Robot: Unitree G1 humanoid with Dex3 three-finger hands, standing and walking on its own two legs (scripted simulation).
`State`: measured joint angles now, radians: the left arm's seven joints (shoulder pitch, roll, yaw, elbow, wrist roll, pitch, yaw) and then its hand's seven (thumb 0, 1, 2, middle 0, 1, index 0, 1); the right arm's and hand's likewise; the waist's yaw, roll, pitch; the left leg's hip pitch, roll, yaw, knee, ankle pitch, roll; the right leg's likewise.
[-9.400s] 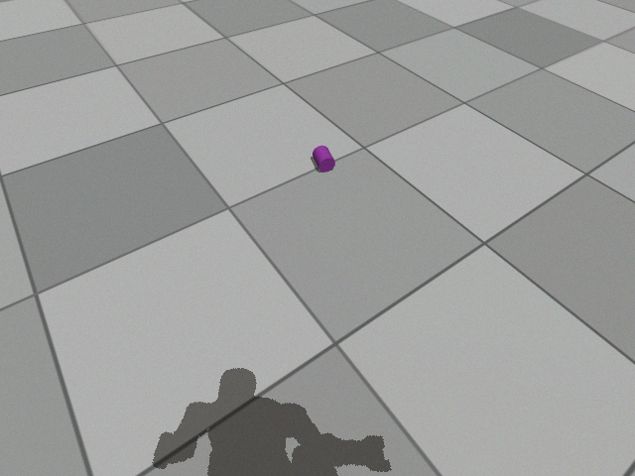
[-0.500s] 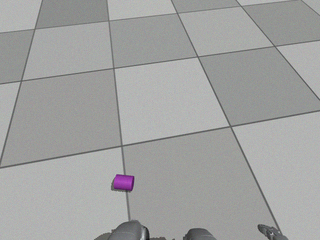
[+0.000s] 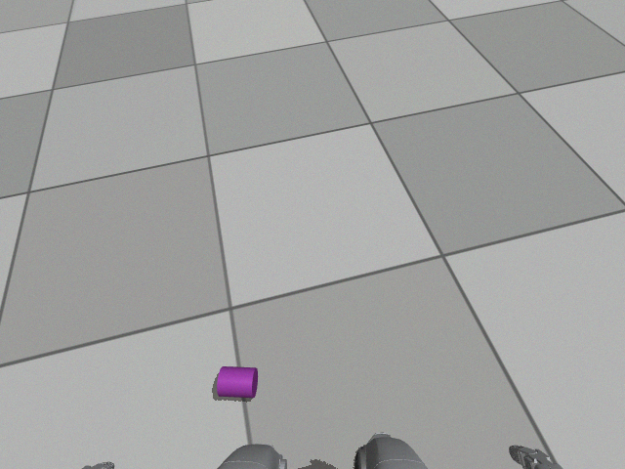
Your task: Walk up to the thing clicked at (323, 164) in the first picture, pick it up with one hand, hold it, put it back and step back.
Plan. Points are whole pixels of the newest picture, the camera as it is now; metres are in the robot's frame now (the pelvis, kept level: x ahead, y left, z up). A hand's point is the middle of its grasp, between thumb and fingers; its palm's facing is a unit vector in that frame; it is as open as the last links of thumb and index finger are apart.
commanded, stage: walk up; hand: left
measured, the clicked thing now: (238, 381) +0.40 +0.26 -0.71
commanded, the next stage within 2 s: none
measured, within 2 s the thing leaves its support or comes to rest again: neither
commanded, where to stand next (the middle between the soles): +0.00 +0.02 m, yaw +1 degrees
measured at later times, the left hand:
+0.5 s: hand out of the picture +0.07 +0.27 -0.14, palm faces +0.01 -0.95 -0.32, open 7.4 cm
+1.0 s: hand out of the picture +0.13 +0.25 -0.13, palm faces +0.02 -0.95 -0.32, open 7.4 cm
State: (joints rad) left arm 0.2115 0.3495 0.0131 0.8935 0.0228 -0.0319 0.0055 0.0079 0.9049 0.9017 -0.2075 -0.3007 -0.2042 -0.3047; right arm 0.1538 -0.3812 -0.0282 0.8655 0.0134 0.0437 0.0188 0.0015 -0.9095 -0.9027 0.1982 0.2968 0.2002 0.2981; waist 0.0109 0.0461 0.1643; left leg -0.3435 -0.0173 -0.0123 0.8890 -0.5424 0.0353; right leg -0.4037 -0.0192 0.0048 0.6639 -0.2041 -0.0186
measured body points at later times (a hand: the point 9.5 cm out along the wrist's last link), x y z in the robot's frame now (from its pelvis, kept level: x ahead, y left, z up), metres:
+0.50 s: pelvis +0.01 +0.02 +0.02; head +0.00 +0.02 +0.47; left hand +0.07 +0.32 -0.12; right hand +0.06 -0.30 -0.11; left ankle -0.03 +0.15 -0.72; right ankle +0.10 -0.11 -0.72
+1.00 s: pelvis +0.03 +0.01 +0.02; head +0.04 +0.00 +0.47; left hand +0.13 +0.30 -0.11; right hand +0.12 -0.29 -0.11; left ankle -0.03 +0.15 -0.72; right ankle +0.10 -0.11 -0.72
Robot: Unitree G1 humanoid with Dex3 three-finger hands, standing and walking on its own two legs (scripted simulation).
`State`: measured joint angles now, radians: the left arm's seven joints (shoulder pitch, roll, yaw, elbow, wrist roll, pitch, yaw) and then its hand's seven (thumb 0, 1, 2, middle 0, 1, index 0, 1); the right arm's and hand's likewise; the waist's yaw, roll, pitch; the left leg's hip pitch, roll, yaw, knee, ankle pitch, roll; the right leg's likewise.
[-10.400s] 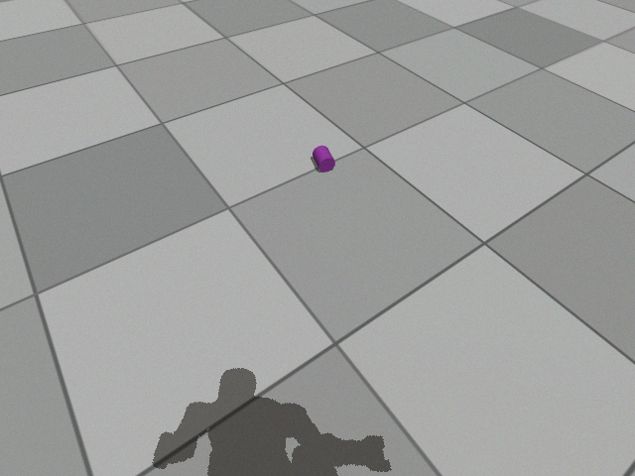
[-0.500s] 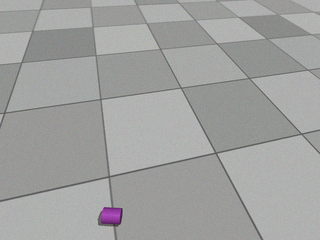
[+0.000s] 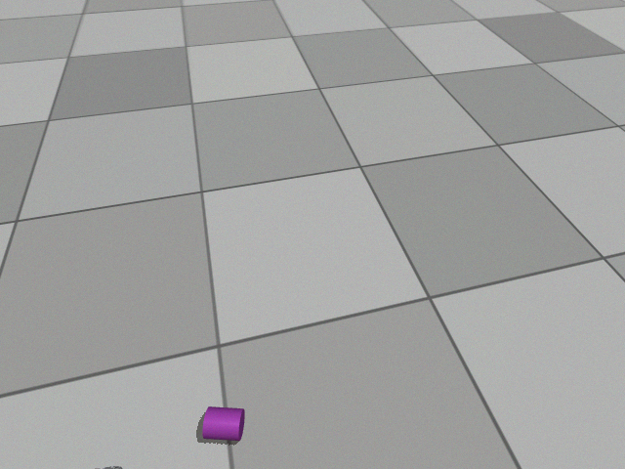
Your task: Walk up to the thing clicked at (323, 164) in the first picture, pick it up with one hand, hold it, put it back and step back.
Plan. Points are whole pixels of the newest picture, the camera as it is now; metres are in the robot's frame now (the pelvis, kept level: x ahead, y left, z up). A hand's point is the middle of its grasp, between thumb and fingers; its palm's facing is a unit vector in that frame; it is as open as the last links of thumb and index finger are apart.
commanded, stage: walk up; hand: left
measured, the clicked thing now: (224, 423) +0.37 +0.25 -0.73
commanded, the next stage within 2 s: none
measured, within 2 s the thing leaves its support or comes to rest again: neither
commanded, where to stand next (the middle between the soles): -0.03 +0.02 m, yaw +0 degrees
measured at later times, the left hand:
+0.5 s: hand out of the picture +0.05 +0.29 -0.19, palm faces -0.05 -0.93 -0.37, open 7.4 cm
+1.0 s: hand out of the picture -0.06 +0.29 -0.14, palm faces -0.03 -0.92 -0.39, open 7.4 cm
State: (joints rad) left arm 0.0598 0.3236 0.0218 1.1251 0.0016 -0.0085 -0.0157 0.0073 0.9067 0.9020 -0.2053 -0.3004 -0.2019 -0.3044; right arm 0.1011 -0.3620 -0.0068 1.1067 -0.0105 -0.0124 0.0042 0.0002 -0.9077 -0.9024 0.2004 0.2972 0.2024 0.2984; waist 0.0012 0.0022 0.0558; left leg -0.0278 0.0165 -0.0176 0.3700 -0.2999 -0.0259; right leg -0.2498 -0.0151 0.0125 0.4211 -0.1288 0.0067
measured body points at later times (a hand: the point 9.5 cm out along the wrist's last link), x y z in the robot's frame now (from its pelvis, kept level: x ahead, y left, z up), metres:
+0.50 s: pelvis -0.10 +0.03 -0.03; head -0.03 +0.04 +0.41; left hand +0.06 +0.34 -0.16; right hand -0.04 -0.30 -0.15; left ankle -0.10 +0.14 -0.74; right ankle +0.04 -0.11 -0.72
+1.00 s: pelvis -0.10 +0.01 +0.00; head -0.09 +0.00 +0.45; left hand -0.05 +0.33 -0.11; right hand -0.04 -0.32 -0.12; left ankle +0.00 +0.14 -0.70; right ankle -0.16 -0.11 -0.74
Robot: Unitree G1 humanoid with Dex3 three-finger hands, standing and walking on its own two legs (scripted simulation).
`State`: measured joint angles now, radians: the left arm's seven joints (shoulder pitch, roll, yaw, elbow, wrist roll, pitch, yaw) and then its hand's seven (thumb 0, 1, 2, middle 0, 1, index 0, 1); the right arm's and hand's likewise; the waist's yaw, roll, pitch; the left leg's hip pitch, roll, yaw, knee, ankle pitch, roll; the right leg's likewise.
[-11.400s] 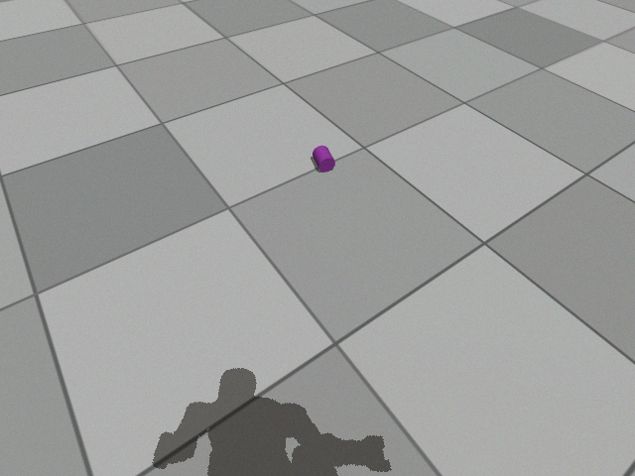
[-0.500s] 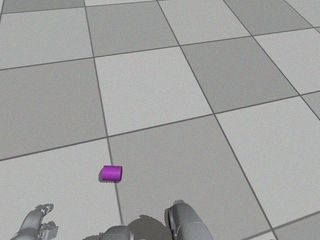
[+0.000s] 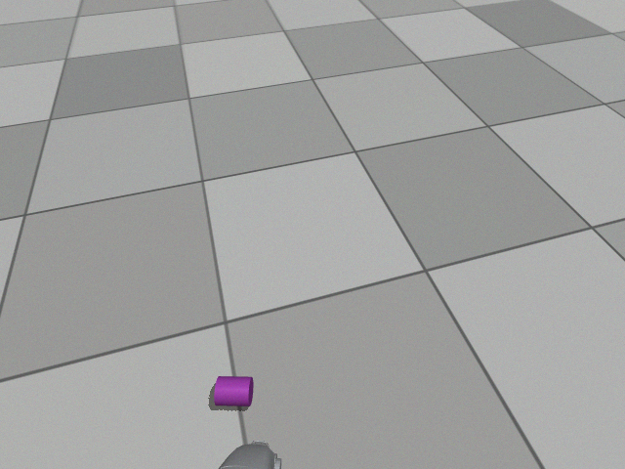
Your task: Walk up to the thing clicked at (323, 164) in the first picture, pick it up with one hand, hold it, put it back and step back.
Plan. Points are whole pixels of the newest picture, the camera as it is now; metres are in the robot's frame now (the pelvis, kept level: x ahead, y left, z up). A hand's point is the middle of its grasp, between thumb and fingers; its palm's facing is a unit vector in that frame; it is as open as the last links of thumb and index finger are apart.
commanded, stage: walk up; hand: left
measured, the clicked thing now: (234, 391) +0.45 +0.26 -0.73
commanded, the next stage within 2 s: stand in 1.28 s
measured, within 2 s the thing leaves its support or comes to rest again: neither
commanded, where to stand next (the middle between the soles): +0.07 +0.01 m, yaw +2 degrees
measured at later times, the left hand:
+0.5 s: hand out of the picture +0.03 +0.27 -0.17, palm faces +0.01 -0.92 -0.38, open 7.4 cm
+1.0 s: hand out of the picture +0.11 +0.25 -0.15, palm faces +0.02 -0.92 -0.38, open 7.4 cm
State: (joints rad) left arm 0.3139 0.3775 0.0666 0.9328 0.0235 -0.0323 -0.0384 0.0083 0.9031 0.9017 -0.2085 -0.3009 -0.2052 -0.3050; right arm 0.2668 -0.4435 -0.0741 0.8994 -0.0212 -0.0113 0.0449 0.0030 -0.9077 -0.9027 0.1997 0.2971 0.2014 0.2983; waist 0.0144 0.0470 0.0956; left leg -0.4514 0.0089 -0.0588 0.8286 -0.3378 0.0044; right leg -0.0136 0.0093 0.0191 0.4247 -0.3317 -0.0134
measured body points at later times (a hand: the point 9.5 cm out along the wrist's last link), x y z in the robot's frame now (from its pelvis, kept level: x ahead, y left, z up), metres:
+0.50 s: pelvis +0.01 +0.00 -0.02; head +0.03 +0.00 +0.43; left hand +0.03 +0.32 -0.14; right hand +0.14 -0.31 -0.13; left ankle +0.12 +0.13 -0.73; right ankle +0.01 -0.13 -0.74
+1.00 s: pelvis +0.02 -0.02 -0.01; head +0.04 -0.02 +0.44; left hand +0.11 +0.30 -0.12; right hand +0.09 -0.33 -0.13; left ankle -0.01 +0.11 -0.74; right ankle +0.08 -0.15 -0.74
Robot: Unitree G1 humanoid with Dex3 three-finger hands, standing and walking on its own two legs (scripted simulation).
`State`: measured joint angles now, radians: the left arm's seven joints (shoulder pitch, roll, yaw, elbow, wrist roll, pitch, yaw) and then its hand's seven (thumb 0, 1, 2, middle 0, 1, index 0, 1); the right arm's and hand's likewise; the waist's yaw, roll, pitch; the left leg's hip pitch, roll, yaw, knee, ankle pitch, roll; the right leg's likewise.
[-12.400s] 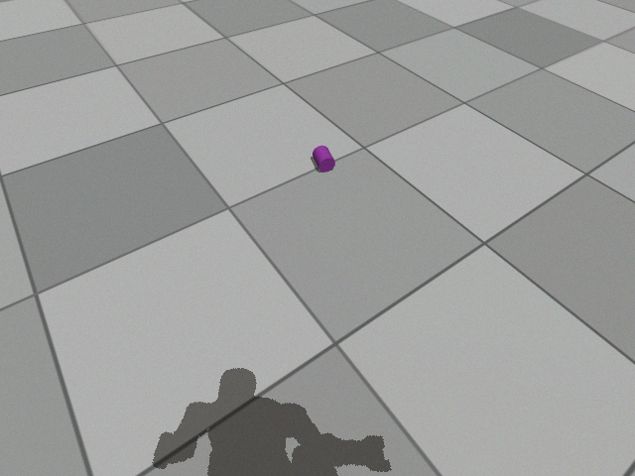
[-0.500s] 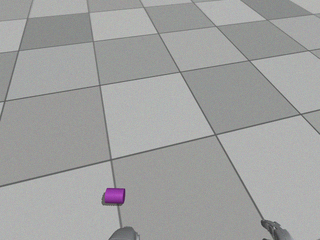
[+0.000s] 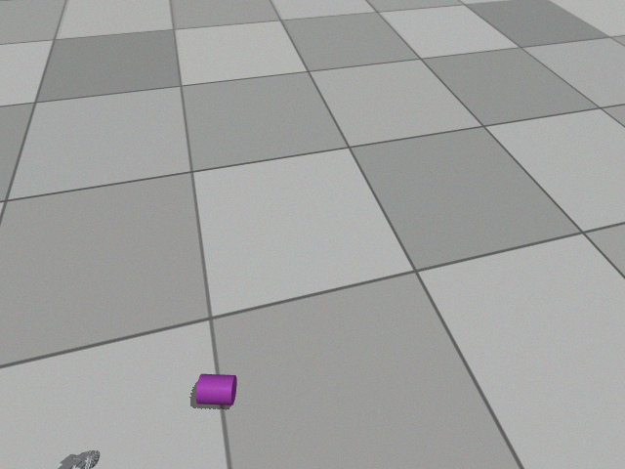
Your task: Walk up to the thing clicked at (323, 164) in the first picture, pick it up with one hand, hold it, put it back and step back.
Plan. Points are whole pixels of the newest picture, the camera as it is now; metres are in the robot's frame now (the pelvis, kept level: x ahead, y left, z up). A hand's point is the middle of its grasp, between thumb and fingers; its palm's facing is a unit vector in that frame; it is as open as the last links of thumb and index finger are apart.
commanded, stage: walk up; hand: left
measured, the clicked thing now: (217, 389) +0.45 +0.26 -0.72
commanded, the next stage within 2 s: stand in 0.28 s
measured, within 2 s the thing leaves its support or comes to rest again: neither
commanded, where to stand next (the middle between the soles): +0.05 +0.03 m, yaw +0 degrees
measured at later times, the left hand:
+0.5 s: hand out of the picture +0.07 +0.28 -0.15, palm faces +0.03 -0.95 -0.32, open 7.4 cm
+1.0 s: hand out of the picture +0.09 +0.26 -0.13, palm faces +0.01 -0.94 -0.35, open 7.4 cm
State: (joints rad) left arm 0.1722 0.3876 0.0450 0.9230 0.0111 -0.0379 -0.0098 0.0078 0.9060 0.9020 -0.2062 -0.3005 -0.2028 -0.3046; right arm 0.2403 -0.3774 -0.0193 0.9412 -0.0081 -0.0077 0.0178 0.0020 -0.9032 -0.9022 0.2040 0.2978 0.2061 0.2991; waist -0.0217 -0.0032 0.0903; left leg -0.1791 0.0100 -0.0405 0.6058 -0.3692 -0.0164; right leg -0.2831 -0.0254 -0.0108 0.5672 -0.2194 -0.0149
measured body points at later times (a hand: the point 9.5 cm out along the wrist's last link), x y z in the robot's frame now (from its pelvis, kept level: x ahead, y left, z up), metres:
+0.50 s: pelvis +0.01 +0.02 +0.01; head +0.01 +0.04 +0.46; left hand +0.07 +0.33 -0.12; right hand +0.08 -0.27 -0.11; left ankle +0.00 +0.15 -0.73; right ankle +0.05 -0.13 -0.73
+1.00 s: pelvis +0.02 +0.00 +0.02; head +0.03 +0.00 +0.47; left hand +0.09 +0.31 -0.11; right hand +0.13 -0.30 -0.11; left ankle +0.00 +0.15 -0.73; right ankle +0.05 -0.13 -0.73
